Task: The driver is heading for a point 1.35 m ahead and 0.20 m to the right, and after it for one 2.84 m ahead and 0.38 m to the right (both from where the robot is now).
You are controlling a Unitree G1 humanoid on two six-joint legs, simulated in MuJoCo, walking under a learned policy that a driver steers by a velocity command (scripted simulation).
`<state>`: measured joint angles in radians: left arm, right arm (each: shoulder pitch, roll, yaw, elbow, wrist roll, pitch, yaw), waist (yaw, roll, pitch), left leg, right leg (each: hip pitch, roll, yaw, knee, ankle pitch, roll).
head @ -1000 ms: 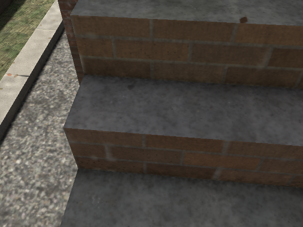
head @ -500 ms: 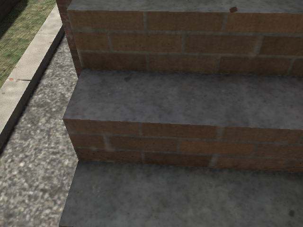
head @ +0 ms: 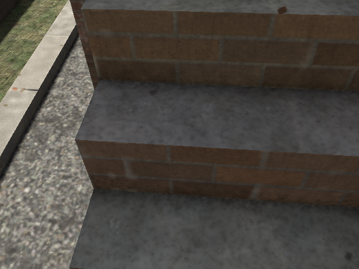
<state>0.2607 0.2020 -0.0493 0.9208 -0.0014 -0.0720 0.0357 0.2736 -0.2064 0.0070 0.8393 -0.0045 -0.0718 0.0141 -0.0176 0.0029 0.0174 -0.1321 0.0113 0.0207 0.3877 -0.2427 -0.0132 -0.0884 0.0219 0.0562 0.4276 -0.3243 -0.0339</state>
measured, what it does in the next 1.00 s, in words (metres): stands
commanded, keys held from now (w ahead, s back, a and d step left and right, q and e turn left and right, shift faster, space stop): w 1.00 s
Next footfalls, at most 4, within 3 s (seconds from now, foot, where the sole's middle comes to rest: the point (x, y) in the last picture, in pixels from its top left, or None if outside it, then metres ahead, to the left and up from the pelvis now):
none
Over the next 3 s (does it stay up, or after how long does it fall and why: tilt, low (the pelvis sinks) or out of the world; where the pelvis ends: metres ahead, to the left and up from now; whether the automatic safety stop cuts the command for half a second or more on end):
stays up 0.00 0.00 0.00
